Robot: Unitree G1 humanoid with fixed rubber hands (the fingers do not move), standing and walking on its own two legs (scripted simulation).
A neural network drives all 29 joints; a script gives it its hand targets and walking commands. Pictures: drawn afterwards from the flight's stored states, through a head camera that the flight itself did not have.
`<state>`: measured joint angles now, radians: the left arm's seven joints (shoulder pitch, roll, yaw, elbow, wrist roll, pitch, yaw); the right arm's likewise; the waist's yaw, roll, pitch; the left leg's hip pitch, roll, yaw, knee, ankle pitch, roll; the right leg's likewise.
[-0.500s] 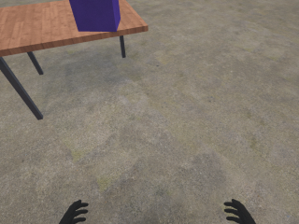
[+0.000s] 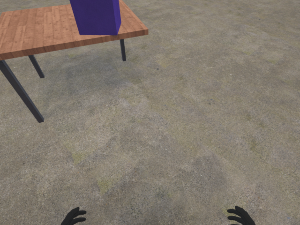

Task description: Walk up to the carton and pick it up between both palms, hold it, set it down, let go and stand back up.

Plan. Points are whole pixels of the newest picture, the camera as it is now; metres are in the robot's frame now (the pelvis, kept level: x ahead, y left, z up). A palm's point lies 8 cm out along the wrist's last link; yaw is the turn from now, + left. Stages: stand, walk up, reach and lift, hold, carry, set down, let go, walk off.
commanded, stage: stand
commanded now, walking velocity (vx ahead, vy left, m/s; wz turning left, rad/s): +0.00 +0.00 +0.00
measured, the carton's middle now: (97, 7) +1.41 +0.39 +0.05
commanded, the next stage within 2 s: none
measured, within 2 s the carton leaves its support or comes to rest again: neither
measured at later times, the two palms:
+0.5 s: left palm out of the picture +0.11 +0.25 -0.09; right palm out of the picture +0.11 -0.25 -0.09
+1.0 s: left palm out of the picture +0.11 +0.25 -0.09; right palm out of the picture +0.10 -0.25 -0.09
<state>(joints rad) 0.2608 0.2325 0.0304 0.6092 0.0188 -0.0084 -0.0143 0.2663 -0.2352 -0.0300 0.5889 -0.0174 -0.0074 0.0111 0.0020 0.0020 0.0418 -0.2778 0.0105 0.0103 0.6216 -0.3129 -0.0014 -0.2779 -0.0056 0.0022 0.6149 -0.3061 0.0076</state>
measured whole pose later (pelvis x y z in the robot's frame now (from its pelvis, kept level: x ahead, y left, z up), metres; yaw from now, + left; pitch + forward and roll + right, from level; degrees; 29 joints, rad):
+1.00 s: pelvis +0.00 +0.00 +0.00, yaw -1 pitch -2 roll +0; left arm 0.28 0.24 0.02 0.64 0.01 0.00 -0.01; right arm 0.30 -0.25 -0.02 0.63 -0.01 0.00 0.01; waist 0.00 0.00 0.03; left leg -0.26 0.02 0.03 0.59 -0.29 0.00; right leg -0.28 0.00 0.03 0.59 -0.28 0.01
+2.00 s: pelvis +0.00 +0.00 +0.01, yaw -2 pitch -2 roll +0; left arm 0.30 0.25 0.01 0.67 0.01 0.00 0.00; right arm 0.31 -0.26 -0.01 0.66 -0.01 0.00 0.01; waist 0.00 0.00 0.03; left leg -0.24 0.02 0.05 0.56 -0.29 0.00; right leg -0.26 0.00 0.04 0.56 -0.27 0.02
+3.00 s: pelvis +0.00 +0.01 +0.01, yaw -4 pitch -2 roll +0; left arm 0.31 0.26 0.01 0.71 0.01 0.00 0.00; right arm 0.32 -0.27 -0.01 0.71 0.00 0.00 0.00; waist 0.00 0.00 0.03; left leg -0.22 0.03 0.07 0.54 -0.29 0.00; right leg -0.25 0.00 0.06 0.54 -0.26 0.02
